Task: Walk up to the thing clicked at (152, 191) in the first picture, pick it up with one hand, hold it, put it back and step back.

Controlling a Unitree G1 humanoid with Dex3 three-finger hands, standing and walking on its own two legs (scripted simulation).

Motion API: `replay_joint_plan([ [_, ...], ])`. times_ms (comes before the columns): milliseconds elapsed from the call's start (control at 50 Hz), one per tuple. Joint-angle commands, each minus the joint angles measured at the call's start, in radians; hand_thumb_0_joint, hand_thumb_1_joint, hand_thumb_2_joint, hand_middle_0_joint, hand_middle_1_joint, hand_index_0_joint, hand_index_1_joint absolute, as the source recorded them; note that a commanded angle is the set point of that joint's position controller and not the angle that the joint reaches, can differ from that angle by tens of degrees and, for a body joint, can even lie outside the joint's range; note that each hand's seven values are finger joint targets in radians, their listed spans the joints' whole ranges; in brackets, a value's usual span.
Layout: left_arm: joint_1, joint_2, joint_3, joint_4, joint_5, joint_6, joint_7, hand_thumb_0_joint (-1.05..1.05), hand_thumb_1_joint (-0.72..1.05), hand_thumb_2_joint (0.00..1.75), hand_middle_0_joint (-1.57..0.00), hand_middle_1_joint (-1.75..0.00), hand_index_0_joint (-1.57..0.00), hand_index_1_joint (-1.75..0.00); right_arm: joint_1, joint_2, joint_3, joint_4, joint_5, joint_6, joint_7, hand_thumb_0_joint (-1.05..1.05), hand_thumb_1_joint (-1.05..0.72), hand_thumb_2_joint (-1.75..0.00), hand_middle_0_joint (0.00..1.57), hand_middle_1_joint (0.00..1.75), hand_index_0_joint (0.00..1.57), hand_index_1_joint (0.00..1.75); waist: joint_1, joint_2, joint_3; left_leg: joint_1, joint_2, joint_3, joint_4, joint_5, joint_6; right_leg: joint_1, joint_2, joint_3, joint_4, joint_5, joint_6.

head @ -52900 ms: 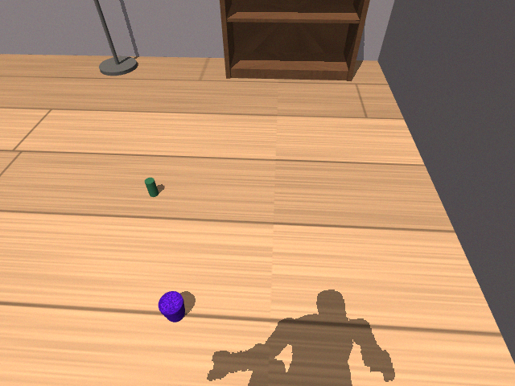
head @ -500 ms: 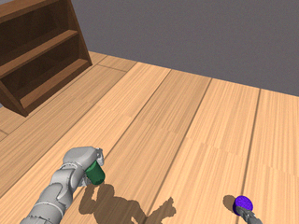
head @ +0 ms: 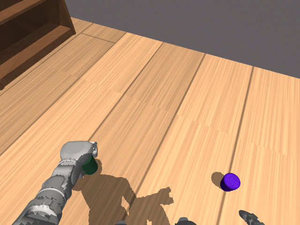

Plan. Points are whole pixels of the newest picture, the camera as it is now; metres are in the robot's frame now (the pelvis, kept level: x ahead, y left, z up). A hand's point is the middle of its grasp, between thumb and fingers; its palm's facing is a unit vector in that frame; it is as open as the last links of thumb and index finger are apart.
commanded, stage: crouch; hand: left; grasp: from above
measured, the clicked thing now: (87, 162) +0.34 +0.22 -0.11
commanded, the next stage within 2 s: lower in 1.62 s
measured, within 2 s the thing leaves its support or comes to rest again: neither
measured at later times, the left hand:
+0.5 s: hand (98, 171) +0.39 +0.24 -0.33, palm faces -0.46 +0.02 -0.89, open 8.4 cm
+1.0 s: hand (103, 175) +0.41 +0.24 -0.47, palm faces -0.45 -0.01 -0.89, open 8.3 cm
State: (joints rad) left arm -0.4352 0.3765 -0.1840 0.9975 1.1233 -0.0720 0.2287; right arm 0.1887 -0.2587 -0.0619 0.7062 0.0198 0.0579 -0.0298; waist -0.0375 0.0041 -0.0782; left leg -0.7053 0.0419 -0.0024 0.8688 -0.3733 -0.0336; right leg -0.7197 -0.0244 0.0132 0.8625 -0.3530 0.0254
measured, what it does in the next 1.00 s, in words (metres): lowers itself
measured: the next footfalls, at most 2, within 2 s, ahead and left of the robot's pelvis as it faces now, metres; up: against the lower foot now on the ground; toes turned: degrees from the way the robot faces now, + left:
none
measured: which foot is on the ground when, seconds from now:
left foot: down 0.00-1.00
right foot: down 0.00-1.00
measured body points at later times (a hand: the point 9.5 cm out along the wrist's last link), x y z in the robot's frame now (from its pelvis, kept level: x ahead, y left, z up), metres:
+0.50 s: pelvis -0.04 +0.02 -0.20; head +0.14 +0.03 +0.21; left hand +0.41 +0.23 -0.28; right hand -0.01 -0.25 -0.33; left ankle +0.03 +0.14 -0.69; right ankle +0.04 -0.13 -0.69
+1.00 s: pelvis -0.05 +0.01 -0.32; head +0.17 +0.05 +0.07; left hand +0.43 +0.24 -0.42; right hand +0.01 -0.27 -0.43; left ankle +0.03 +0.14 -0.69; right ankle +0.04 -0.13 -0.69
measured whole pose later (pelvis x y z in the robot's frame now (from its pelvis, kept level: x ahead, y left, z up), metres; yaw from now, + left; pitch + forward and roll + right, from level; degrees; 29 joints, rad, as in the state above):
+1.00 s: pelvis -0.05 +0.01 -0.32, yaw -2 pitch +37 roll -5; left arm -0.91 0.58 0.02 1.34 1.21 -0.10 0.34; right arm 0.15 -0.25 -0.02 0.73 -0.10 -0.04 0.08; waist -0.20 0.02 -0.15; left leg -2.11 0.01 -0.11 2.15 -0.69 -0.03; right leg -2.07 -0.01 0.00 2.08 -0.65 0.05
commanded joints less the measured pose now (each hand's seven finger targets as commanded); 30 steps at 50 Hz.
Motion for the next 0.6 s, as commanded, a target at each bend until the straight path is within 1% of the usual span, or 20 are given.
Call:
replay_joint_plan([
  [0,-0.419,0.17,0.075,-0.015,0.025,0.007,0.127,0.0,0.53,0.75,-0.81,-0.96,-0.88,-0.89,0.078,-0.139,-0.061,-0.068,-0.019,-0.038,0.004,0.0,-0.91,-0.9,0.2,0.3,0.2,0.3,-0.054,0.012,-0.348,-0.075,-0.055,0.039,0.122,0.103,0.03,-0.069,0.039,-0.018,0.072,0.101,-0.038],
  [40,-0.463,0.21,0.099,0.014,0.03,0.014,0.15,0.0,0.54,0.77,-0.83,-0.96,-0.89,-0.89,0.091,-0.144,-0.066,-0.064,-0.025,-0.046,0.003,0.0,-0.91,-0.9,0.2,0.3,0.2,0.3,-0.05,0.022,-0.407,-0.164,-0.059,0.039,0.19,0.057,0.034,-0.128,0.038,-0.019,0.135,0.06,-0.04],
  [80,-0.511,0.209,0.1,0.042,0.028,0.017,0.16,0.0,0.53,0.74,-0.82,-0.94,-0.89,-0.87,0.109,-0.149,-0.069,-0.057,-0.034,-0.056,0.002,0.0,-0.91,-0.9,0.2,0.3,0.2,0.3,-0.068,0.045,-0.456,-0.236,-0.052,0.026,0.26,0.029,0.036,-0.223,0.042,-0.029,0.219,0.03,-0.046],
  [100,-0.5,0.224,0.112,0.05,0.029,0.02,0.165,0.0,0.53,0.74,-0.82,-0.94,-0.89,-0.87,0.115,-0.15,-0.071,-0.057,-0.037,-0.06,0.001,0.0,-0.91,-0.9,0.2,0.3,0.2,0.3,-0.056,0.061,-0.489,-0.263,-0.052,0.024,0.291,0.019,0.036,-0.25,0.042,-0.033,0.251,0.017,-0.049],
  [120,-0.502,0.215,0.111,0.057,0.026,0.024,0.168,0.0,0.5,0.76,-0.81,-0.93,-0.87,-0.87,0.124,-0.151,-0.073,-0.057,-0.038,-0.063,-0.001,0.0,-0.91,-0.9,0.2,0.3,0.2,0.3,-0.068,0.061,-0.516,-0.297,-0.052,0.02,0.319,0.0,0.037,-0.278,0.041,-0.036,0.282,0.001,-0.051],
  [140,-0.524,0.244,0.129,0.026,0.023,0.026,0.172,0.0,0.5,0.75,-0.8,-0.93,-0.87,-0.87,0.129,-0.155,-0.076,-0.059,-0.041,-0.065,-0.002,0.0,-0.91,-0.9,0.2,0.3,0.2,0.3,-0.058,0.078,-0.57,-0.306,-0.049,0.017,0.352,0.007,0.038,-0.301,0.04,-0.037,0.316,0.006,-0.053],
  [180,-0.535,0.249,0.136,0.028,0.029,0.034,0.171,0.0,0.49,0.76,-0.81,-0.91,-0.87,-0.86,0.141,-0.157,-0.077,-0.054,-0.046,-0.068,-0.005,0.0,-0.91,-0.9,0.2,0.3,0.2,0.3,-0.073,0.096,-0.621,-0.351,-0.045,0.008,0.408,0.02,0.037,-0.36,0.041,-0.042,0.388,0.013,-0.057],
  [200,-0.558,0.255,0.142,0.027,0.027,0.036,0.171,0.0,0.5,0.77,-0.83,-0.9,-0.88,-0.84,0.141,-0.16,-0.08,-0.05,-0.049,-0.07,-0.006,0.0,-0.91,-0.9,0.2,0.3,0.2,0.3,-0.081,0.099,-0.631,-0.374,-0.042,0.001,0.431,0.011,0.037,-0.399,0.041,-0.046,0.414,0.004,-0.058],
  [220,-0.569,0.283,0.16,0.026,0.029,0.039,0.173,0.0,0.48,0.75,-0.8,-0.89,-0.86,-0.84,0.144,-0.16,-0.081,-0.046,-0.052,-0.072,-0.007,0.0,-0.9,-0.9,0.2,0.3,0.2,0.3,-0.075,0.102,-0.632,-0.406,-0.042,-0.001,0.449,-0.02,0.036,-0.42,0.041,-0.048,0.432,-0.02,-0.057],
  [260,-0.609,0.282,0.164,0.036,0.025,0.046,0.17,0.0,0.45,0.75,-0.78,-0.92,-0.84,-0.86,0.143,-0.158,-0.075,-0.038,-0.059,-0.078,-0.008,0.0,-0.9,-0.9,0.2,0.3,0.2,0.3,-0.099,0.114,-0.632,-0.468,-0.038,-0.013,0.487,-0.062,0.036,-0.491,0.04,-0.051,0.484,-0.051,-0.06],
  [300,-0.6,0.311,0.184,0.071,0.027,0.046,0.165,0.0,0.46,0.71,-0.78,-0.89,-0.84,-0.82,0.147,-0.162,-0.074,-0.038,-0.062,-0.08,-0.007,0.0,-0.9,-0.9,0.2,0.3,0.2,0.3,-0.094,0.103,-0.648,-0.516,-0.039,-0.014,0.531,-0.079,0.039,-0.535,0.04,-0.055,0.529,-0.074,-0.062],
  [340,-0.593,0.298,0.19,0.097,0.018,0.042,0.154,0.0,0.48,0.72,-0.78,-0.89,-0.85,-0.83,0.154,-0.168,-0.074,-0.033,-0.068,-0.088,0.002,0.0,-0.9,-0.9,0.2,0.3,0.2,0.3,-0.107,0.1,-0.654,-0.56,-0.039,-0.027,0.581,-0.083,0.04,-0.604,0.038,-0.063,0.584,-0.084,-0.063],
  [360,-0.602,0.276,0.178,0.102,0.018,0.035,0.146,0.0,0.49,0.73,-0.8,-0.9,-0.86,-0.83,0.16,-0.169,-0.073,-0.032,-0.071,-0.091,0.007,0.0,-0.9,-0.9,0.2,0.3,0.2,0.3,-0.12,0.116,-0.654,-0.568,-0.037,-0.037,0.6,-0.086,0.037,-0.649,0.036,-0.068,0.612,-0.089,-0.065],
  [380,-0.629,0.29,0.183,0.091,0.023,0.028,0.142,0.0,0.48,0.74,-0.81,-0.86,-0.86,-0.81,0.162,-0.171,-0.074,-0.026,-0.07,-0.094,0.009,0.0,-0.9,-0.9,0.2,0.3,0.2,0.3,-0.114,0.121,-0.669,-0.573,-0.038,-0.042,0.62,-0.099,0.036,-0.684,0.037,-0.072,0.632,-0.103,-0.067],
  [400,-0.663,0.316,0.189,0.076,0.032,0.017,0.14,0.0,0.5,0.72,-0.81,-0.86,-0.87,-0.8,0.159,-0.17,-0.071,-0.023,-0.071,-0.097,0.01,0.0,-0.9,-0.9,0.2,0.3,0.2,0.3,-0.122,0.144,-0.683,-0.6,-0.041,-0.037,0.647,-0.103,0.037,-0.702,0.037,-0.071,0.653,-0.106,-0.067],
  [440,-0.662,0.34,0.205,0.1,0.042,0.003,0.139,0.0,0.53,0.7,-0.82,-0.88,-0.89,-0.81,0.172,-0.171,-0.066,-0.024,-0.075,-0.102,0.019,0.0,-0.9,-0.9,0.2,0.3,0.2,0.3,-0.134,0.103,-0.686,-0.66,-0.046,-0.04,0.696,-0.122,0.042,-0.728,0.034,-0.075,0.689,-0.117,-0.064],
  [480,-0.66,0.341,0.211,0.108,0.047,-0.011,0.137,0.0,0.58,0.74,-0.86,-0.89,-0.93,-0.83,0.173,-0.176,-0.061,-0.022,-0.081,-0.109,0.03,0.0,-0.9,-0.9,0.2,0.3,0.2,0.3,-0.137,0.132,-0.686,-0.693,-0.047,-0.044,0.736,-0.127,0.042,-0.795,0.031,-0.08,0.73,-0.128,-0.063],
  [520,-0.727,0.379,0.226,0.049,0.063,-0.026,0.147,0.0,0.59,0.75,-0.86,-0.9,-0.93,-0.83,0.18,-0.181,-0.061,-0.017,-0.087,-0.116,0.039,0.0,-0.9,-0.9,0.2,0.3,0.2,0.3,-0.136,0.173,-0.771,-0.682,-0.047,-0.041,0.777,-0.102,0.041,-0.806,0.031,-0.083,0.77,-0.106,-0.065],
  [540,-0.714,0.391,0.235,0.066,0.07,-0.027,0.154,0.0,0.6,0.75,-0.88,-0.91,-0.94,-0.84,0.177,-0.179,-0.057,-0.02,-0.09,-0.116,0.044,0.0,-0.91,-0.9,0.2,0.3,0.2,0.3,-0.133,0.177,-0.781,-0.692,-0.051,-0.031,0.802,-0.089,0.043,-0.817,0.032,-0.08,0.782,-0.098,-0.064],
  [580,-0.735,0.376,0.227,0.073,0.074,-0.033,0.158,0.0,0.6,0.76,-0.89,-0.89,-0.95,-0.83,0.182,-0.184,-0.052,-0.011,-0.096,-0.117,0.053,0.0,-0.91,-0.9,0.2,0.3,0.2,0.3,-0.147,0.196,-0.776,-0.717,-0.051,-0.029,0.837,-0.08,0.042,-0.85,0.033,-0.085,0.815,-0.091,-0.064],
])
